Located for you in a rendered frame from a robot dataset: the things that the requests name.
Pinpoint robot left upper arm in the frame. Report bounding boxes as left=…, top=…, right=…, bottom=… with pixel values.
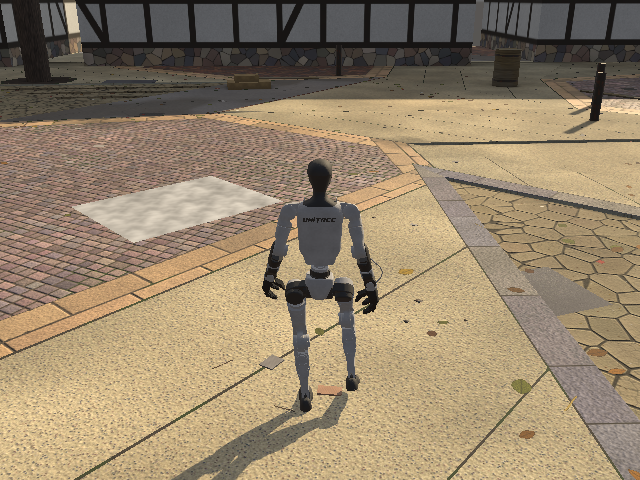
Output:
left=272, top=202, right=299, bottom=257

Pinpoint robot left shin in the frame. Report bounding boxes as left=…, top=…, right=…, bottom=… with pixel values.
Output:
left=293, top=335, right=310, bottom=398

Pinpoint robot right upper arm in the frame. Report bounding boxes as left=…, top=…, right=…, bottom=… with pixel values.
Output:
left=341, top=202, right=367, bottom=259

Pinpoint left robot forearm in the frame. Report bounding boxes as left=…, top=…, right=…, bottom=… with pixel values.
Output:
left=264, top=241, right=283, bottom=282

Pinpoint robot right hand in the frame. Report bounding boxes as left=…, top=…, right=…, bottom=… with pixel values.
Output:
left=355, top=287, right=379, bottom=314

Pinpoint robot left hand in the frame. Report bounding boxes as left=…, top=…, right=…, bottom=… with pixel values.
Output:
left=262, top=278, right=285, bottom=299

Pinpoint robot right foot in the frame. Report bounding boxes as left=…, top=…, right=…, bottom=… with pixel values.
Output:
left=346, top=373, right=360, bottom=391

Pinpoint right robot forearm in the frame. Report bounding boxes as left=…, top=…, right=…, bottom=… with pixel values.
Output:
left=357, top=243, right=377, bottom=291

